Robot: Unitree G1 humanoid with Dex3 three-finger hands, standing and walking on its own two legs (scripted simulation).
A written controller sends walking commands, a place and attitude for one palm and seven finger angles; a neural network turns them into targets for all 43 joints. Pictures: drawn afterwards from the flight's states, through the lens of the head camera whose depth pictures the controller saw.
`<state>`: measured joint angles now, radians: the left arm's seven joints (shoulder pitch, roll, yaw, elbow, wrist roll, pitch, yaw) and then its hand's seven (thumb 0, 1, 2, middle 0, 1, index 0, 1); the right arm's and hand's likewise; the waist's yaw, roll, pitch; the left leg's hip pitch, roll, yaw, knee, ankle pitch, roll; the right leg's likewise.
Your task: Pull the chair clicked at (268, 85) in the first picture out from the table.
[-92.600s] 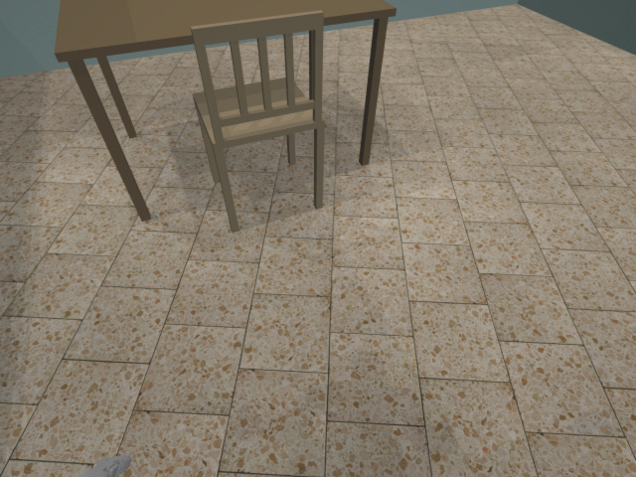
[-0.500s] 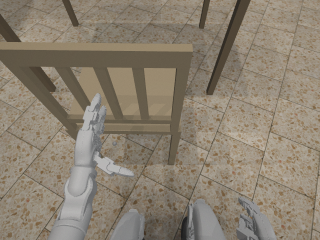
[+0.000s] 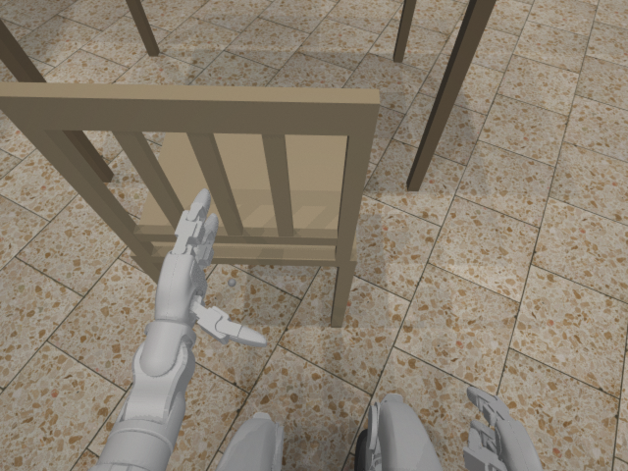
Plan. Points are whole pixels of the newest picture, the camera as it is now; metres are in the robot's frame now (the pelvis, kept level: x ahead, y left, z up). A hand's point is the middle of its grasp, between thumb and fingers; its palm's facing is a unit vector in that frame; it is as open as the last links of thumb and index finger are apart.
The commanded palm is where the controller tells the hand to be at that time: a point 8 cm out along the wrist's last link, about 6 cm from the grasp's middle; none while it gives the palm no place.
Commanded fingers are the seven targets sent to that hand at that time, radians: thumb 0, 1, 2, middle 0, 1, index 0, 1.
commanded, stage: aim the fingers beside a spindle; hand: left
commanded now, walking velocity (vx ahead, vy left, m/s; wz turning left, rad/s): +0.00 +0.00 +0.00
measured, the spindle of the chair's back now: (220, 189) +0.49 +0.15 +0.01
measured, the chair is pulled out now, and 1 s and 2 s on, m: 0.29 0.29 0.29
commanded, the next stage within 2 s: push the fingers through the gap in 0.88 s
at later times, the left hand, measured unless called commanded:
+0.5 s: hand (229, 281) +0.34 +0.11 +0.02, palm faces -0.06 -1.00 -0.02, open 16.9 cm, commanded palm +0.32 +0.18 +0.03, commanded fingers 0.00 -0.50 0.30 -0.06 -0.08 -0.06 -0.08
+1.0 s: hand (216, 268) +0.36 +0.13 +0.02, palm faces -0.02 -1.00 -0.06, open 16.9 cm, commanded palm +0.33 +0.18 +0.02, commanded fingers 0.00 -0.50 0.30 -0.06 -0.08 -0.06 -0.08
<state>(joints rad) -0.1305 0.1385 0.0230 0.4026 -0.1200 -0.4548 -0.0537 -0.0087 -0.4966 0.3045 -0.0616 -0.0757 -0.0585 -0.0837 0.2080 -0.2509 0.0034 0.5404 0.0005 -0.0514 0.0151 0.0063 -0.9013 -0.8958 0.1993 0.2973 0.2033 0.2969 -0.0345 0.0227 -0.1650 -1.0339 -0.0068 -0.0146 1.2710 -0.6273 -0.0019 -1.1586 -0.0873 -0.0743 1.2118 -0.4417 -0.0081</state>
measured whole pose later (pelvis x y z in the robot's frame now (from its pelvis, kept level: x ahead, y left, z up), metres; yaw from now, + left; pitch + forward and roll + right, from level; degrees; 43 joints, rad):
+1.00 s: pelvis +0.00 +0.00 +0.00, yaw +0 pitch +23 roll -1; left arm -0.18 0.17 0.07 0.42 -0.11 -0.46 -0.03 -0.01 -0.50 0.30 -0.06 -0.08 -0.06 -0.08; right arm 0.20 -0.25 0.01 0.54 0.00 -0.04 0.02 0.01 -0.90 -0.90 0.20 0.30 0.20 0.30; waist -0.04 0.02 -0.16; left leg -1.05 -0.01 -0.01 1.28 -0.63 0.01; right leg -1.17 -0.09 -0.07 1.21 -0.44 0.00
